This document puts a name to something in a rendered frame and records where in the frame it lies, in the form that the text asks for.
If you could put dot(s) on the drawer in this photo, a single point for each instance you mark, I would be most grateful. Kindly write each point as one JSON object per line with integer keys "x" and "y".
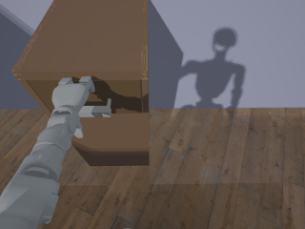
{"x": 125, "y": 94}

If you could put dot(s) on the robot left forearm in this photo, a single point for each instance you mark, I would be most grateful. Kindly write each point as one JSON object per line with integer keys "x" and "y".
{"x": 45, "y": 159}

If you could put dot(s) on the robot left upper arm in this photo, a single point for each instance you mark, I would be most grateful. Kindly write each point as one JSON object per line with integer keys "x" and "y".
{"x": 30, "y": 202}

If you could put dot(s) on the handle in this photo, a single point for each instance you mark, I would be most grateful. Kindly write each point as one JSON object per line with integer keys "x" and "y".
{"x": 96, "y": 111}

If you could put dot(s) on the left robot hand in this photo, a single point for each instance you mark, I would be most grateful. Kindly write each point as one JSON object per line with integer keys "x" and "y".
{"x": 74, "y": 96}

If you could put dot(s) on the cabinet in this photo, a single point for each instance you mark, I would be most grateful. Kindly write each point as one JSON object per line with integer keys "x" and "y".
{"x": 104, "y": 39}

